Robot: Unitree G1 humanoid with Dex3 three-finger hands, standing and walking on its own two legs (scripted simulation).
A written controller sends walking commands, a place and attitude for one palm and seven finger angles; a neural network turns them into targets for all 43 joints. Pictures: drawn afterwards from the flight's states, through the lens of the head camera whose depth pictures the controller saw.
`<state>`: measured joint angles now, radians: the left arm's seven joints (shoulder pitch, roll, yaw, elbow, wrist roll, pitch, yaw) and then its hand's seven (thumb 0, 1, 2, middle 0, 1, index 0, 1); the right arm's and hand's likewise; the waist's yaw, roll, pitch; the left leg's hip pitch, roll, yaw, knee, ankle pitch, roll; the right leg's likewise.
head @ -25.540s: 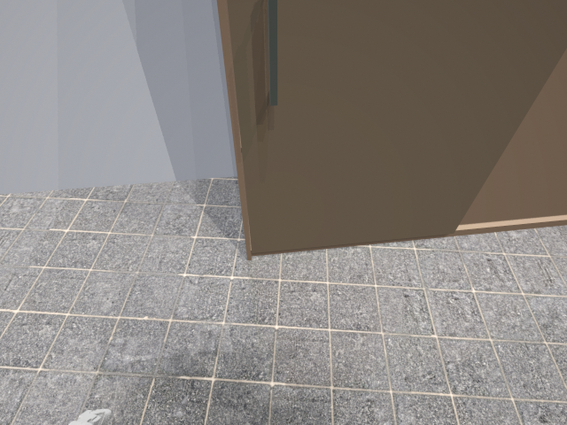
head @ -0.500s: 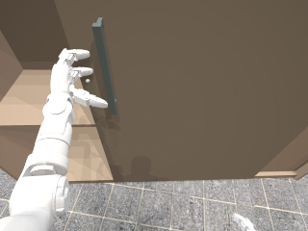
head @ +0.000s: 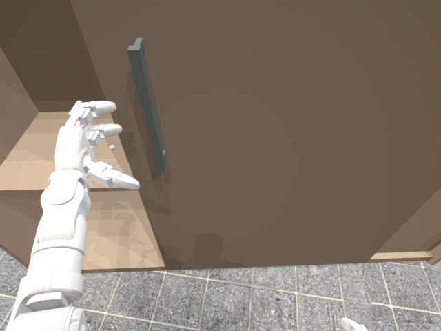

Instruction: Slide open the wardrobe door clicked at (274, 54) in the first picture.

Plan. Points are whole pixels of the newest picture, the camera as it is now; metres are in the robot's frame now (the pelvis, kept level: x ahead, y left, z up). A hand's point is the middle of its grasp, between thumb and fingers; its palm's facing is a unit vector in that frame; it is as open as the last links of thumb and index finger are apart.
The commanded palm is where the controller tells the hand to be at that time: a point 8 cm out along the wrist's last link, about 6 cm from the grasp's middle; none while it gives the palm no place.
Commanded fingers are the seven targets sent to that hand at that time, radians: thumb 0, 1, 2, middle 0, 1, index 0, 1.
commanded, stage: slip the hand off the handle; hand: left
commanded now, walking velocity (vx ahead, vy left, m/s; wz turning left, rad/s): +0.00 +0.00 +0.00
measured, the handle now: (152, 114) +0.48 +0.17 +0.15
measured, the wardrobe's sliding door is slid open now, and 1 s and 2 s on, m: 0.55 0.55 0.55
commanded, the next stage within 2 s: draw the hand back to the body in 0.36 s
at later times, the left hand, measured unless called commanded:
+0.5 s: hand (91, 190) +0.28 +0.21 +0.17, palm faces +0.22 -0.97 -0.11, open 14.7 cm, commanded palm +0.26 +0.25 +0.17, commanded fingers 0.00 -0.55 0.20 -0.25 -1.15 -0.25 -1.15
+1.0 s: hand (59, 224) +0.21 +0.22 +0.18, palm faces +0.16 -0.99 -0.04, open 14.6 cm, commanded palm +0.18 +0.26 +0.17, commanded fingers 0.00 -0.30 0.32 -0.24 -1.00 -0.24 -1.00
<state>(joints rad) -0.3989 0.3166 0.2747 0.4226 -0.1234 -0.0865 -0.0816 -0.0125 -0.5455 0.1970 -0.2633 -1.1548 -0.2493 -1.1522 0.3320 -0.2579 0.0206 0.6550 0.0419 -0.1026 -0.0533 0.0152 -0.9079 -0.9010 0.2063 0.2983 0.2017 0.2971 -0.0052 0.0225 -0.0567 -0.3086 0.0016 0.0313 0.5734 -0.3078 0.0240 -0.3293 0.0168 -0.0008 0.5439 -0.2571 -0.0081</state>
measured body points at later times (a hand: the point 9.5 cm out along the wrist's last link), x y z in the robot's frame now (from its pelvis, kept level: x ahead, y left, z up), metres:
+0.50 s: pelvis -0.01 -0.02 +0.00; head -0.04 -0.03 +0.45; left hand +0.26 +0.26 +0.17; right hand +0.21 -0.22 -0.06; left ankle -0.01 +0.10 -0.73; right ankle +0.01 -0.12 -0.73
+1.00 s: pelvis -0.02 -0.02 +0.00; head -0.07 -0.04 +0.45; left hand +0.20 +0.28 +0.18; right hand +0.19 -0.23 -0.06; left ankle -0.01 +0.10 -0.73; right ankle +0.01 -0.12 -0.73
